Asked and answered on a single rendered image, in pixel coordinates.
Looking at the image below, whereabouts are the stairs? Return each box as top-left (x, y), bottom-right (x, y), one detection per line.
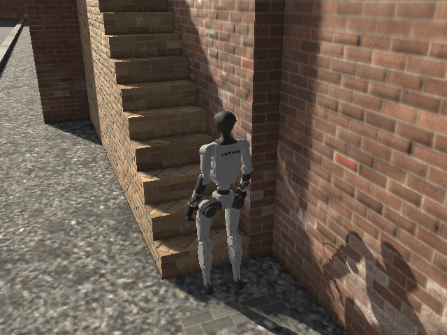
top-left (76, 0), bottom-right (249, 280)

